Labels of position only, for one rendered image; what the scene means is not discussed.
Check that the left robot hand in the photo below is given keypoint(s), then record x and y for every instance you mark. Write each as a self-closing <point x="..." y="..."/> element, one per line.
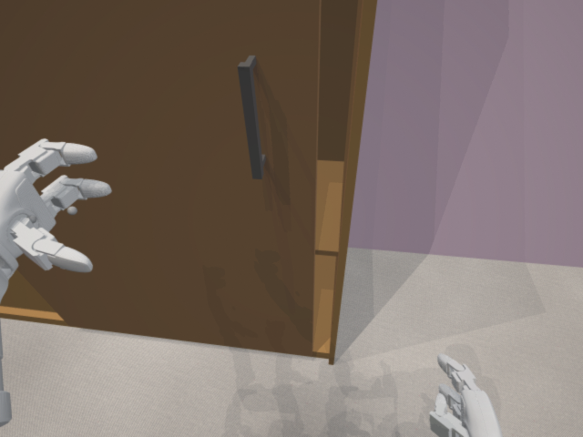
<point x="19" y="199"/>

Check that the right robot hand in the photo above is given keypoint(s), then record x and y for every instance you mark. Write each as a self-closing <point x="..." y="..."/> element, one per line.
<point x="473" y="412"/>

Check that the left robot forearm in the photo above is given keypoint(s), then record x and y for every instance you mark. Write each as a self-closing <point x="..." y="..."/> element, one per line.
<point x="8" y="266"/>

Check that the handle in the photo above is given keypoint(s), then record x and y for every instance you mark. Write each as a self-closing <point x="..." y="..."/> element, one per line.
<point x="247" y="89"/>

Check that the wardrobe door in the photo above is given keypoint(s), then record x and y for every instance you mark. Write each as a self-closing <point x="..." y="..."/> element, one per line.
<point x="21" y="294"/>
<point x="187" y="246"/>

